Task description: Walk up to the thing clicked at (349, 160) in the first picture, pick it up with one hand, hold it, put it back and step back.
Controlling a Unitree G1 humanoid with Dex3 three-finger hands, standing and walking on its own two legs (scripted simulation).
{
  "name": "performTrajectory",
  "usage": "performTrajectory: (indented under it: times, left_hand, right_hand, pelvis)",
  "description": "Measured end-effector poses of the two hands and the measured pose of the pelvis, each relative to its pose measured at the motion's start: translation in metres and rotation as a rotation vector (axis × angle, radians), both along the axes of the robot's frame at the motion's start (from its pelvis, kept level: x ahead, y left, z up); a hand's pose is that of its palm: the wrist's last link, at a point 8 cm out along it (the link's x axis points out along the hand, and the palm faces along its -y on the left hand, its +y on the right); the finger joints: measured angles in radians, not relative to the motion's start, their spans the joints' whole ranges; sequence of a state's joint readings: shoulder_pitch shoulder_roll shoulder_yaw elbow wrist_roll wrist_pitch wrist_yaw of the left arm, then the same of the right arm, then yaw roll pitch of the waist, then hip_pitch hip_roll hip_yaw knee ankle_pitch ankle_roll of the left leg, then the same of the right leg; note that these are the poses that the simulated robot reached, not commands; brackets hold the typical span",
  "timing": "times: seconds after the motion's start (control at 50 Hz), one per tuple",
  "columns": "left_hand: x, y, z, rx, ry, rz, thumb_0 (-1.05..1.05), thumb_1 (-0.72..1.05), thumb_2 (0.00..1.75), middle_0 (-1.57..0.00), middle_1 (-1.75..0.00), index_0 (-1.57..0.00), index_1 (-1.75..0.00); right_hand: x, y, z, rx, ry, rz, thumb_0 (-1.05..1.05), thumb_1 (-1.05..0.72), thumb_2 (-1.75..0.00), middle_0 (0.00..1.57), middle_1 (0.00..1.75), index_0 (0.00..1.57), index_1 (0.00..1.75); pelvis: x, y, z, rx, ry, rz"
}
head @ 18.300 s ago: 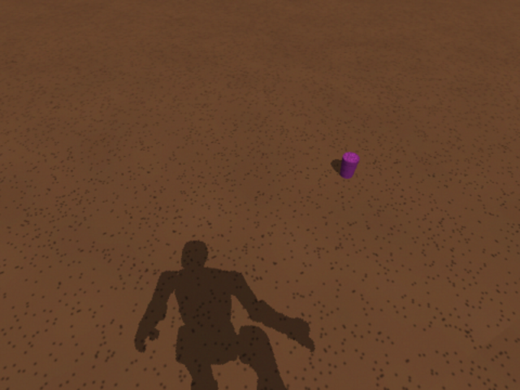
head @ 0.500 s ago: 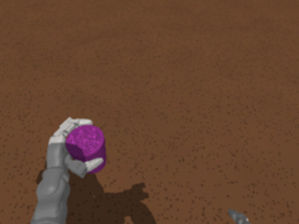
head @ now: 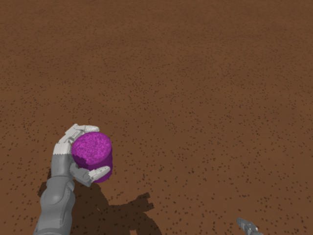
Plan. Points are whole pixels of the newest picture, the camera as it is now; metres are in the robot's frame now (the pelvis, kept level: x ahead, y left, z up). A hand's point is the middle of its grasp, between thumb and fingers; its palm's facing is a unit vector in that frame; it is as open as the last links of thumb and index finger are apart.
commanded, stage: hold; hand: left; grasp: from the side
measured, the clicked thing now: (96, 160) +0.32 +0.17 +0.01
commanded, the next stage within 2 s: crouch in 1.92 s
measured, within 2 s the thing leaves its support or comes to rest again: neither
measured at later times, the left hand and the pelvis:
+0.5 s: hand (89, 155) +0.32 +0.18 +0.04, palm faces +0.09 -1.00 -0.01, open 11.6 cm; pelvis +0.00 +0.00 +0.00, yaw +0 degrees
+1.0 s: hand (89, 154) +0.32 +0.18 +0.04, palm faces +0.11 -0.99 +0.00, open 11.7 cm; pelvis +0.00 +0.00 +0.00, yaw +0 degrees
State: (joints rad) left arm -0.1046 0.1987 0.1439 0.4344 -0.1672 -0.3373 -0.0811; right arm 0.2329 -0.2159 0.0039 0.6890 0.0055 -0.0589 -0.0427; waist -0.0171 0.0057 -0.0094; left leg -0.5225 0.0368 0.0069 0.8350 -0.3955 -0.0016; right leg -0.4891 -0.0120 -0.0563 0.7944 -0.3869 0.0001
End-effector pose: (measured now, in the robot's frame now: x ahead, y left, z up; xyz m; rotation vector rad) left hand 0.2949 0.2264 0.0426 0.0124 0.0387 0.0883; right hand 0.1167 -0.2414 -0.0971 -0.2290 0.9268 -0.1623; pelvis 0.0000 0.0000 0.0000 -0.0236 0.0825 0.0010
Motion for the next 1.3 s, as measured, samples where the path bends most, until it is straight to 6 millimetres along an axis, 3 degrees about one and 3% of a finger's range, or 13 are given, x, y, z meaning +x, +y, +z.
performTrajectory:
  times: [1.3]
  left_hand:
    - [-0.0014, -0.0017, 0.0014, -0.014, -0.015, 0.014, -0.01, -0.56, 1.06, -0.64, -0.99, -0.61, -1.0]
  right_hand:
    - [0.0002, 0.0028, 0.0048, 0.008, -0.024, 0.012, 0.01, -0.93, -0.9, 0.2, 0.3, 0.2, 0.3]
  pelvis:
    - [-0.0032, 0.0018, 0.0018, 0.0, -0.007, 0.0]
